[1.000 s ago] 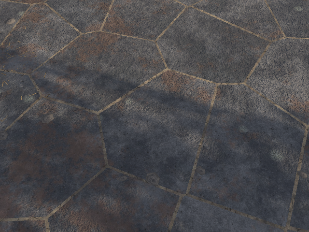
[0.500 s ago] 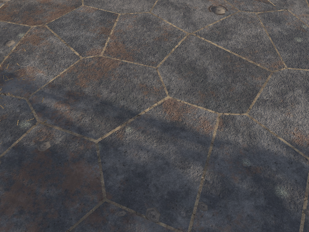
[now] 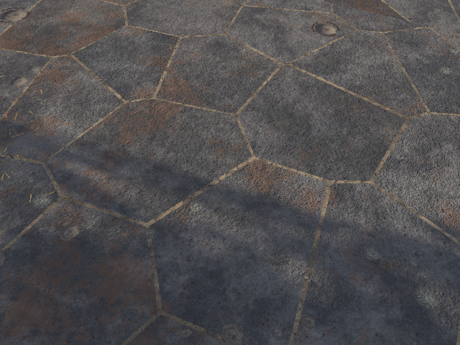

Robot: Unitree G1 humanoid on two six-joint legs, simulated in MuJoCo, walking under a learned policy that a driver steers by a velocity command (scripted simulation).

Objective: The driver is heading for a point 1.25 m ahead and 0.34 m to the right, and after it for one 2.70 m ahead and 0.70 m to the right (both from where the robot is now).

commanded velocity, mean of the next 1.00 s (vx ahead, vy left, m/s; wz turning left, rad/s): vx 0.02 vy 0.00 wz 0.00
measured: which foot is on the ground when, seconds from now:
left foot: down 0.00-1.00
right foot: down 0.00-1.00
